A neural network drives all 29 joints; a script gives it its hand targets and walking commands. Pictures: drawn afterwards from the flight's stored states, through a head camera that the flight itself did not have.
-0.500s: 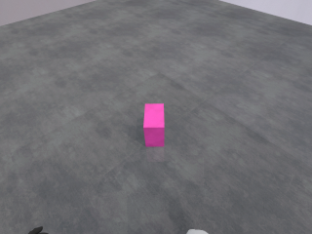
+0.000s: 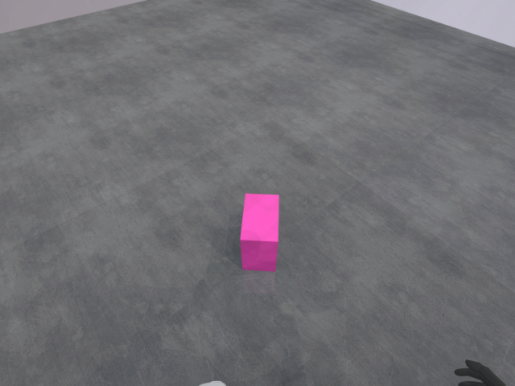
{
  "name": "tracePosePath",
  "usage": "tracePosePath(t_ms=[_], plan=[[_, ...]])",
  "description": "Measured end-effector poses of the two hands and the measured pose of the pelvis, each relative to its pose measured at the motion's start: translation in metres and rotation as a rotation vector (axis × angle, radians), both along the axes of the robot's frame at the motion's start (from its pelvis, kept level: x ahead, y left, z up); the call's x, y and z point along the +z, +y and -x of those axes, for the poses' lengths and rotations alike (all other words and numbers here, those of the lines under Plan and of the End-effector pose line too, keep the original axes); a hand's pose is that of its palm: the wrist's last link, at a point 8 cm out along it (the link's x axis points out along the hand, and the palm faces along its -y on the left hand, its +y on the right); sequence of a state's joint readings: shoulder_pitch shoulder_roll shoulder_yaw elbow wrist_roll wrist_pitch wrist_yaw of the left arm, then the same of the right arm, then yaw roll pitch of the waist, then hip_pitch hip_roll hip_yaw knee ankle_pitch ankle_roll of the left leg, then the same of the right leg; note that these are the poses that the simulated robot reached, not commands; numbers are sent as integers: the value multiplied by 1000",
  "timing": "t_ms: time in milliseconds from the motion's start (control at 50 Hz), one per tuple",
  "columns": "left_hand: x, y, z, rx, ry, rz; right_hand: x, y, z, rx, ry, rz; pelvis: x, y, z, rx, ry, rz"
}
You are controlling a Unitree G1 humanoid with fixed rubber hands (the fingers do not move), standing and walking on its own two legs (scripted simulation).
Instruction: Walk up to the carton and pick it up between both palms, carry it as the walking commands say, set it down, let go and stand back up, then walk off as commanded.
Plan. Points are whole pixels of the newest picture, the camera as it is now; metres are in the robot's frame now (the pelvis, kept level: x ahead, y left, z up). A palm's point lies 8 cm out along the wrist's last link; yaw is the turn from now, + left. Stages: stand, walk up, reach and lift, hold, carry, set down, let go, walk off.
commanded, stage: walk up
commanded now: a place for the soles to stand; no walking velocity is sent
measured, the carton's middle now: (260, 232) +0.81 +0.04 -0.65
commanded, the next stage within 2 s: none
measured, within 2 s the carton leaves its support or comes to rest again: neither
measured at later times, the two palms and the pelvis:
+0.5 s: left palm (86, 281) +0.30 +0.35 -0.06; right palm (451, 342) +0.23 -0.31 -0.11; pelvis +0.18 +0.02 -0.01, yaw -1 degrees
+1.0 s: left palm (92, 278) +0.34 +0.38 -0.13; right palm (415, 269) +0.34 -0.26 -0.06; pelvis +0.24 +0.07 -0.02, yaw -2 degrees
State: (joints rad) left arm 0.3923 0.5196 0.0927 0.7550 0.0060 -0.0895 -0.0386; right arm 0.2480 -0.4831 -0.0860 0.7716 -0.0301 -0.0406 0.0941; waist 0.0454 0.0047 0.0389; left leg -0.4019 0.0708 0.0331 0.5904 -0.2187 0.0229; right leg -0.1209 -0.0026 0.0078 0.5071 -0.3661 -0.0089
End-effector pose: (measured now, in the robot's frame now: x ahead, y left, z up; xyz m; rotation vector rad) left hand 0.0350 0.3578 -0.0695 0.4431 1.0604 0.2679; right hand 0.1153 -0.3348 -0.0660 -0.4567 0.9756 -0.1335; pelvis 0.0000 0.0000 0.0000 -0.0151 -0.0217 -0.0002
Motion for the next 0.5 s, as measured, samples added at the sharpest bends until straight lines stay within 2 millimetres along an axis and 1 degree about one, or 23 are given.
tracePosePath(t_ms=[40, 60, 100, 140, 180, 260, 320, 380, 440, 460, 500], plan=[[-11, 10, -21, -9, 3, 10, 3, 12, -28, 16, -41, 22, -6, 11, -17, 1, 2, -15], [-16, 11, -33, -13, 4, 21, 5, 17, -38, 21, -61, 31, -8, 16, -24, -4, -2, -24], [-20, 8, -58, -37, 3, 43, 10, 25, -49, 8, -90, 34, -6, 23, -39, -5, -11, -14], [-20, 3, -85, -66, -11, 65, 15, 29, -50, -26, -85, 33, 0, 27, -54, -1, -17, 1], [-17, 1, -111, -88, -29, 83, 18, 30, -46, -61, -55, 36, 4, 30, -68, -3, -19, 6], [-12, -1, -154, -118, -42, 96, 16, 28, -37, -105, 19, 41, 8, 32, -94, -9, -19, -1], [-8, -4, -184, -145, -38, 87, 8, 25, -38, -123, 58, 30, 6, 32, -115, -19, -17, -7], [-3, -9, -217, -166, -53, 60, -6, 20, -51, -138, 74, 5, 0, 28, -138, -22, -9, -13], [0, -10, -250, -168, -103, 11, -29, 16, -74, -133, 81, -24, -13, 20, -165, -20, -3, -10], [3, -10, -257, -161, -125, -3, -35, 18, -85, -127, 83, -35, -15, 19, -171, -19, -6, -3], [10, -8, -265, -140, -153, -22, -40, 26, -110, -99, 77, -55, -13, 17, -183, -20, -16, -10]])
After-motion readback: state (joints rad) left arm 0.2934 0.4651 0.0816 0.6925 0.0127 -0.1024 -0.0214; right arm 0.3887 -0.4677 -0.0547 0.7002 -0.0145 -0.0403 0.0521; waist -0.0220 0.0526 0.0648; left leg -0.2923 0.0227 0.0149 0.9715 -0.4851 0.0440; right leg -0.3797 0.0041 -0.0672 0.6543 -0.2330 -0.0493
